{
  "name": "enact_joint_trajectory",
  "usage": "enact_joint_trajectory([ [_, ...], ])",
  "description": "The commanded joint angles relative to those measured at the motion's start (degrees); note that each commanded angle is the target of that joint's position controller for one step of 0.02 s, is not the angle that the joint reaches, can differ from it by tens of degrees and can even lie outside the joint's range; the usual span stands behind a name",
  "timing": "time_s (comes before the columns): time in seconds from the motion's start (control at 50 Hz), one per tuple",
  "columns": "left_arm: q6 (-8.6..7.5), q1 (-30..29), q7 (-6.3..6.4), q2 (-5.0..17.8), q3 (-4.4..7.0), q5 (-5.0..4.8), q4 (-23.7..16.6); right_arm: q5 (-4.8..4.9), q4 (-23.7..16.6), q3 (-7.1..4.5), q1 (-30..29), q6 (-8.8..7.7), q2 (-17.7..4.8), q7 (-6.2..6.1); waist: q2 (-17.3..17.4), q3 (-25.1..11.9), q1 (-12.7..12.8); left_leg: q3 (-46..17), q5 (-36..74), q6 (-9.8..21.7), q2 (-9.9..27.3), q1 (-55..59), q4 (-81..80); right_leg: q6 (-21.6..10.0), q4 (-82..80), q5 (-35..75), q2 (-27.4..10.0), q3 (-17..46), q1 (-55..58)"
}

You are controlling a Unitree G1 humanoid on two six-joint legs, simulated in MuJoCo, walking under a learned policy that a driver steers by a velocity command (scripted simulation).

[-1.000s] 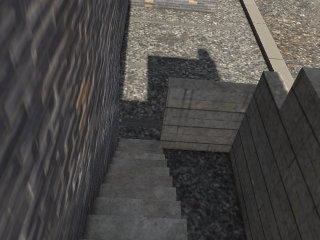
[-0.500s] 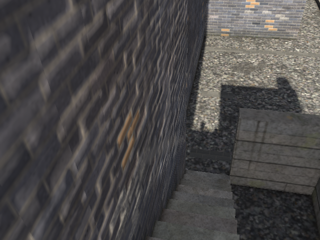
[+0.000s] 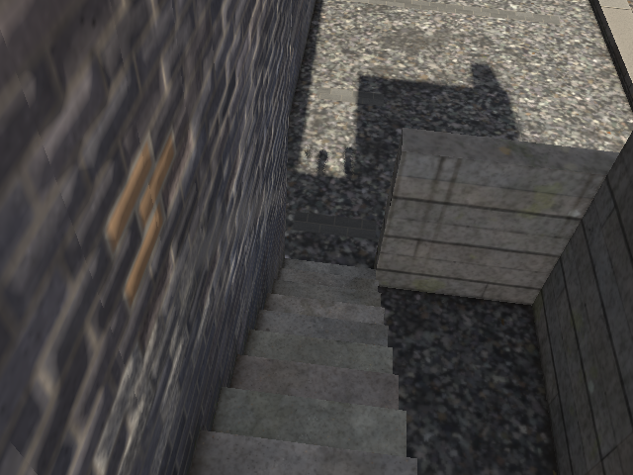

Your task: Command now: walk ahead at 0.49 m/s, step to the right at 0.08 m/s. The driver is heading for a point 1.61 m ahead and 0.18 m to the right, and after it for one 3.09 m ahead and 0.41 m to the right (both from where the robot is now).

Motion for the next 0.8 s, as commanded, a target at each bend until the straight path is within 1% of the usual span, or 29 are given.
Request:
enact_joint_trajectory([
  [0.02,-1.81,-1.1,-2.6,3.9,1.23,0.24,-1.3,0.8,-5.8,-1.96,0.5,0.63,-7.6,-0.74,6.5,4.6,-0.2,-9.5,20.8,9.0,6.8,-3.5,0.7,-2.7,-17.5,4.2,-1.6,-2.3,0.4],
  [0.04,-2.12,-3.1,-3.53,1.0,0.46,0.63,-2.2,0.63,-6.6,-2.09,-0.8,1.62,-7.9,-1.79,6.7,5.8,-1.1,-6.5,18.7,7.7,5.6,-8.2,2.0,-2.7,-28.4,12.7,-3.3,-2.7,7.3],
  [0.06,-1.59,-2.4,-4.1,-1.0,0.38,0.72,-2.6,-0.07,-4.9,-2.81,1.6,2.46,-9.7,-1.8,8.1,4.8,-1.9,-3.9,18.1,8.0,5.0,-12.5,3.2,-1.6,-28.3,6.6,1.2,-10.6,16.3],
  [0.1,-0.42,9.4,-3.44,1.5,2.26,0.84,0.8,-1.73,-4.2,-3.24,3.0,3.84,-9.8,-0.85,9.7,3.4,2.2,-2.7,13.8,6.9,3.0,-16.3,10.7,-0.9,-31.6,-5.5,3.5,-14.7,28.6],
  [0.12,-0.06,16.9,-2.47,4.5,3.86,0.45,2.3,-2.36,-2.9,-3.16,1.5,3.62,-9.1,-0.76,9.0,1.6,7.7,-3.7,17.6,5.9,2.7,-15.0,21.1,-2.4,-38.5,-1.4,-1.6,-10.8,33.2],
  [0.16,-1.59,29.5,-2.12,6.6,2.3,2.18,4.3,-2.42,-0.2,-2.59,4.2,1.63,-2.6,0.04,-7.4,-0.5,13.0,-7.2,-15.1,1.1,-9.9,-35.3,70.1,-5.5,-31.0,25.0,-11.8,-1.9,49.9],
  [0.18,-2.31,29.5,-3.63,10.7,1.76,3.13,5.3,0.19,-3.1,-2.18,7.9,-0.44,-0.9,0.89,-18.0,-6.5,8.4,-10.4,-17.4,-0.1,-9.5,-47.3,83.7,-8.5,-11.4,61.1,-19.8,6.1,56.6],
  [0.2,-2.18,32.5,-5.78,13.4,3.23,2.05,7.6,2.63,-5.5,-2.41,9.2,-2.56,-3.1,1.36,-18.8,-13.8,7.7,-10.6,-12.7,-2.0,-9.9,-53.2,83.3,-16.5,-13.6,61.0,-24.8,14.9,60.2],
  [0.22,-2.53,29.2,-6.11,17.4,4.77,2.44,9.1,6.05,-11.4,-1.2,-2.4,-2.72,-2.4,0.51,-14.6,-10.3,8.5,-9.2,-2.5,-0.5,-5.2,-59.5,66.7,-25.6,-29.4,-4.0,-30.5,33.8,52.1],
  [0.24,-2.78,23.0,-5.28,9.3,2.66,3.79,8.0,6.18,-11.3,-1.58,-11.3,-0.97,-5.5,-1.1,-1.8,-0.4,8.3,-7.5,3.1,-0.2,-2.4,-59.5,64.2,-23.4,-37.1,-19.2,-28.1,34.0,39.9],
  [0.28,-4.16,10.6,-5.54,1.3,-1.44,6.89,5.8,2.35,-9.7,-2.66,-6.2,2.24,-8.2,-1.06,5.1,3.7,1.4,-10.7,15.3,0.8,-1.3,-48.9,54.9,-18.7,-32.6,-12.2,-23.3,25.8,21.6],
  [0.3,-4.26,8.1,-5.14,1.6,-1.51,6.92,5.4,0.37,-9.6,-2.81,-4.6,2.55,-6.8,-0.92,1.3,3.5,-0.1,-10.3,19.2,0.1,-1.9,-48.4,53.3,-17.5,-31.1,-8.7,-22.0,22.2,19.2],
  [0.32,-4.49,4.2,-3.97,-0.1,-3.08,6.34,3.9,-0.48,-10.3,-3.22,-4.9,3.39,-8.0,0.07,0.9,5.5,-1.8,-9.6,28.3,-1.0,-1.8,-40.1,40.4,-15.2,-34.5,-4.1,-18.9,13.9,10.4],
  [0.36,-3.99,4.2,-1.72,2.2,-2.65,3.91,5.7,-2.04,-12.1,-2.63,-8.9,3.46,-5.2,1.2,-4.6,3.3,-2.9,-2.2,39.4,-1.8,0.0,-25.5,21.3,-13.4,-37.0,0.2,-12.0,4.1,6.1],
  [0.38,-3.77,5.6,-0.96,4.2,-1.99,4.17,7.2,-1.92,-11.0,-2.52,-7.7,3.39,-4.4,1.83,-6.2,0.8,-2.7,-1.3,45.5,-1.9,-0.6,-19.9,21.4,-14.0,-35.6,2.6,-11.0,3.4,6.0],
  [0.44,-4.63,20.3,1.78,0.9,-2.56,1.7,10.8,-0.63,-14.4,-2.49,-23.0,1.16,-7.2,4.45,-6.8,4.9,6.6,-5.3,61.0,0.5,-0.6,-39.1,-2.7,-11.6,-28.4,-10.3,-12.2,6.5,32.3],
  [0.46,-4.46,19.0,2.58,0.8,-2.56,1.45,10.5,-2.07,-15.6,-1.64,-25.1,1.07,-5.9,5.34,-4.6,7.5,6.4,-3.7,65.9,0.8,-0.2,-33.5,-14.5,-9.7,-29.8,-13.1,-10.0,2.5,28.5],
  [0.5,-4.16,16.9,1.99,1.9,-1.85,1.73,10.4,-2.5,-16.4,-1.12,-26.4,1.57,-4.0,6.66,-3.3,7.4,7.0,0.0,69.1,0.4,-1.9,-17.0,-18.4,-10.9,-29.9,-22.3,-8.9,1.0,18.1],
  [0.58,-3.27,12.0,0.25,2.8,-0.83,1.26,8.7,-2.76,-14.8,-1.75,-21.2,3.21,-7.5,6.57,-5.5,8.9,5.5,0.9,65.9,0.6,-1.5,-4.6,-21.1,-10.2,-18.3,-29.4,-5.3,-0.2,12.7],
  [0.62,-2.82,9.2,-0.53,1.4,-0.16,1.77,8.3,-1.81,-10.1,-3.74,-9.7,4.08,-12.0,5.63,-4.0,4.5,0.2,0.2,63.8,0.0,1.0,1.8,-24.3,-8.9,-2.2,-25.6,-2.9,1.1,19.2],
  [0.64,-2.8,10.4,0.07,1.1,-0.22,0.76,9.2,-2.36,-8.5,-4.39,-4.8,3.53,-12.8,5.27,-2.9,4.0,-1.7,-1.9,63.7,0.1,4.0,2.2,-34.6,-7.4,4.3,-21.1,-2.6,2.5,25.2],
  [0.66,-2.91,8.2,0.41,2.0,-0.05,0.54,9.7,-2.9,-6.4,-5.0,1.8,2.68,-13.5,5.67,-1.6,1.8,-5.0,-0.1,66.7,-0.1,4.1,8.0,-39.8,-6.2,16.2,-15.5,-0.3,2.3,26.9],
  [0.68,-2.17,10.8,0.86,1.6,0.13,-1.31,11.2,-3.33,-5.3,-5.33,4.7,2.08,-12.7,5.05,1.9,2.0,-5.7,0.8,64.7,1.0,5.5,14.2,-43.3,-4.4,30.7,-23.1,2.6,1.2,20.9],
  [0.7,-2.15,12.7,0.78,0.2,0.29,-1.38,12.1,-3.74,-2.1,-4.55,11.5,1.97,-13.0,5.47,13.0,0.1,-7.3,0.5,84.3,3.9,9.0,26.4,-33.0,-2.8,51.7,-52.2,9.9,0.1,7.4],
  [0.72,-2.27,21.6,1.2,-1.8,1.05,-1.51,10.4,-3.64,-0.7,-3.65,14.2,1.88,-15.5,6.58,25.6,-2.3,-1.7,-8.8,103.1,11.3,15.0,39.6,-12.5,0.0,64.9,-63.0,11.2,3.7,-12.0],
  [0.74,-2.01,21.4,1.42,0.6,0.15,-0.08,7.1,0.39,-0.2,-3.66,14.0,3.22,-16.6,6.53,23.5,-8.1,-1.4,-16.4,89.0,16.8,18.6,41.1,-14.2,1.1,67.1,-59.1,9.3,4.5,-18.1],
  [0.76,-1.22,18.2,1.32,2.8,0.65,-1.12,5.5,0.94,-1.8,-2.81,9.2,4.11,-13.3,6.18,13.9,-7.7,-0.4,-16.4,67.2,16.5,17.5,34.6,-18.8,1.0,61.3,-50.2,6.6,3.9,-17.5],
  [0.78,-0.56,12.5,1.47,1.3,0.28,-3.23,1.0,1.25,-1.0,-3.72,3.8,3.9,-15.9,4.88,12.5,-5.4,2.4,-28.4,42.3,21.1,23.1,28.2,-26.5,0.6,60.3,-41.7,3.0,1.5,-22.1],
  [0.8,0.65,8.4,2.65,3.4,0.51,-3.66,-1.5,0.46,-2.7,-2.81,-2.7,2.97,-13.7,4.5,9.3,0.7,3.9,-32.8,32.1,21.3,24.0,14.0,-29.1,0.2,48.0,-30.1,1.2,5.7,-20.0],
])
